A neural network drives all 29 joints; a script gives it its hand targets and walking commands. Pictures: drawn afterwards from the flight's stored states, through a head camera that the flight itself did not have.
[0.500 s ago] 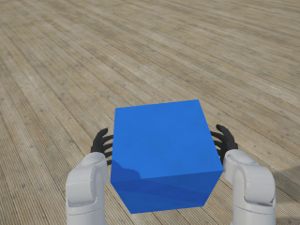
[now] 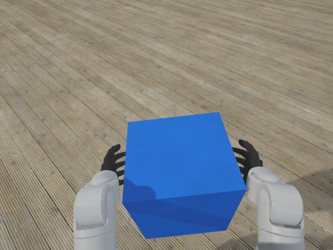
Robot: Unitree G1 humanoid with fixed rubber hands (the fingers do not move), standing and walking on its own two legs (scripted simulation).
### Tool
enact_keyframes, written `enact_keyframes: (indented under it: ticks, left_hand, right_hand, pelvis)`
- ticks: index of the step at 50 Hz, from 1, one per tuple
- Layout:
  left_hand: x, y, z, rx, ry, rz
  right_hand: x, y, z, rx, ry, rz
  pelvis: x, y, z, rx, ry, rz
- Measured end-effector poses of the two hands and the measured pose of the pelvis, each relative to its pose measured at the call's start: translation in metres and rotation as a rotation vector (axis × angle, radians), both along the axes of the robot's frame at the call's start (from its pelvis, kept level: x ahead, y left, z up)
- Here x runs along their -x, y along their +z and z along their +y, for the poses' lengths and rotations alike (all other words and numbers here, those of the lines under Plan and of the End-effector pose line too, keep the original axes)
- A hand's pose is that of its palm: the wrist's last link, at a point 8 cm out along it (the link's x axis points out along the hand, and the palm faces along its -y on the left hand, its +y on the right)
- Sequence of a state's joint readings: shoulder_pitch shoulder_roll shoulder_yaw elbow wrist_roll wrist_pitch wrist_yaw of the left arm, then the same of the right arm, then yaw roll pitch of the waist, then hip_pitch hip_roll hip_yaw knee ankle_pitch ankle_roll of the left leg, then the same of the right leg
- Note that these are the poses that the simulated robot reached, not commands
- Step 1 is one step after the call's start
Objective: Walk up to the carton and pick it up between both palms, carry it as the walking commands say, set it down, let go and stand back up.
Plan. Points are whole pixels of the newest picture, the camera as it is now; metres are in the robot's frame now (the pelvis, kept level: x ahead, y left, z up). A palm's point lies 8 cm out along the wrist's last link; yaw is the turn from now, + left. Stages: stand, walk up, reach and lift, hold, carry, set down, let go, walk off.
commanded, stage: carry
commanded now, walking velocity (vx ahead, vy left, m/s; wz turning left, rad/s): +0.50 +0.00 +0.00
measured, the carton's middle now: (180, 179) +0.30 +0.00 +0.02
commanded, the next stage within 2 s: none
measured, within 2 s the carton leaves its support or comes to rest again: neither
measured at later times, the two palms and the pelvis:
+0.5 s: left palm (120, 85) +0.59 +0.18 +0.10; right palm (213, 79) +0.61 -0.12 +0.11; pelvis +0.34 +0.01 +0.00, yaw +3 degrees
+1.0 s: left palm (125, 43) +0.95 +0.21 +0.08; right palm (193, 40) +0.95 -0.09 +0.10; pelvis +0.68 +0.06 +0.00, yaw +0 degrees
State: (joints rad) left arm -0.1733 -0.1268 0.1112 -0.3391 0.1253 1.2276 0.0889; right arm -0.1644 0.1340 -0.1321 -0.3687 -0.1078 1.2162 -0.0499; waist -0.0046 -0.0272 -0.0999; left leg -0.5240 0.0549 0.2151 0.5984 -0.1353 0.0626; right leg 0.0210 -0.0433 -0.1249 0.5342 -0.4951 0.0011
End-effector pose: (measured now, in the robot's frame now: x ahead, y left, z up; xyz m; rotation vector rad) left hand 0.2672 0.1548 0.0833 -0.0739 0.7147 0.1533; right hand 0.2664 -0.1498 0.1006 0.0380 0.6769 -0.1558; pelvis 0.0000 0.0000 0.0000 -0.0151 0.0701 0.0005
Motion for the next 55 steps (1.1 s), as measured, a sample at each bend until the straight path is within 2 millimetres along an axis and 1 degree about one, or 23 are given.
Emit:
enact_keyframes:
  ticks: [3,6,9,12,15,18,21,26,29,32,35,40,42,44,46,49,50,52,55]
  left_hand:
    - [-0.037,-0.009,0.013,-0.005,-0.008,0.079]
    - [-0.072,-0.007,0.022,-0.002,-0.014,0.115]
    - [-0.107,-0.001,0.025,0.025,-0.007,0.092]
    - [-0.143,0.011,0.031,0.048,0.012,0.036]
    - [-0.180,0.025,0.036,0.062,0.040,-0.022]
    - [-0.221,0.032,0.039,0.058,0.060,-0.057]
    - [-0.264,0.029,0.037,0.036,0.068,-0.055]
    - [-0.343,0.012,0.023,-0.019,0.071,-0.016]
    - [-0.378,0.011,0.020,-0.042,0.075,0.041]
    - [-0.412,0.016,0.017,-0.054,0.072,0.070]
    - [-0.449,0.025,0.017,-0.065,0.064,0.051]
    - [-0.521,0.041,0.020,-0.063,0.032,-0.011]
    - [-0.552,0.041,0.023,-0.054,0.018,-0.028]
    - [-0.584,0.036,0.028,-0.040,0.010,-0.034]
    - [-0.616,0.025,0.037,-0.022,0.009,-0.028]
    - [-0.667,0.005,0.054,-0.006,-0.003,-0.012]
    - [-0.681,0.001,0.059,-0.008,-0.007,0.008]
    - [-0.703,-0.004,0.067,-0.013,-0.011,0.060]
    - [-0.736,-0.003,0.076,-0.010,-0.015,0.100]
  right_hand:
    - [-0.037,-0.009,0.013,0.010,0.003,0.079]
    - [-0.070,-0.006,0.022,0.009,-0.008,0.113]
    - [-0.107,0.008,0.026,0.021,-0.018,0.089]
    - [-0.147,0.027,0.032,0.043,0.001,0.035]
    - [-0.192,0.045,0.038,0.058,0.031,-0.023]
    - [-0.237,0.051,0.041,0.052,0.051,-0.057]
    - [-0.283,0.040,0.038,0.028,0.059,-0.054]
    - [-0.362,0.005,0.023,-0.028,0.063,-0.016]
    - [-0.400,-0.004,0.020,-0.050,0.066,0.041]
    - [-0.433,-0.003,0.017,-0.062,0.063,0.069]
    - [-0.468,0.004,0.017,-0.070,0.056,0.049]
    - [-0.530,0.022,0.019,-0.067,0.026,-0.015]
    - [-0.557,0.025,0.022,-0.058,0.012,-0.032]
    - [-0.587,0.024,0.028,-0.045,0.004,-0.037]
    - [-0.619,0.018,0.037,-0.028,0.003,-0.032]
    - [-0.667,0.004,0.054,-0.009,-0.006,-0.014]
    - [-0.680,-0.001,0.059,-0.001,-0.002,0.007]
    - [-0.703,-0.006,0.067,0.002,0.000,0.057]
    - [-0.735,-0.004,0.076,0.003,-0.007,0.097]
  pelvis:
    - [-0.033,0.011,0.012,0.018,-0.009,0.020]
    - [-0.065,0.025,0.022,0.043,-0.013,0.034]
    - [-0.100,0.032,0.027,0.060,-0.002,0.025]
    - [-0.139,0.036,0.026,0.066,0.017,0.001]
    - [-0.182,0.036,0.023,0.069,0.041,-0.015]
    - [-0.228,0.032,0.020,0.068,0.057,-0.018]
    - [-0.275,0.023,0.018,0.059,0.061,-0.015]
    - [-0.358,0.001,0.008,0.013,0.059,-0.015]
    - [-0.392,0.011,0.006,-0.007,0.064,-0.010]
    - [-0.424,0.022,0.005,-0.032,0.065,-0.021]
    - [-0.459,0.028,0.007,-0.039,0.060,-0.033]
    - [-0.527,0.030,0.018,-0.044,0.034,-0.053]
    - [-0.557,0.028,0.024,-0.043,0.022,-0.050]
    - [-0.588,0.022,0.031,-0.038,0.014,-0.039]
    - [-0.620,0.015,0.039,-0.030,0.012,-0.024]
    - [-0.669,0.001,0.056,-0.004,-0.003,-0.004]
    - [-0.681,0.002,0.060,-0.004,-0.007,0.004]
    - [-0.701,0.010,0.067,0.011,-0.011,0.015]
    - [-0.731,0.023,0.076,0.037,-0.014,0.026]
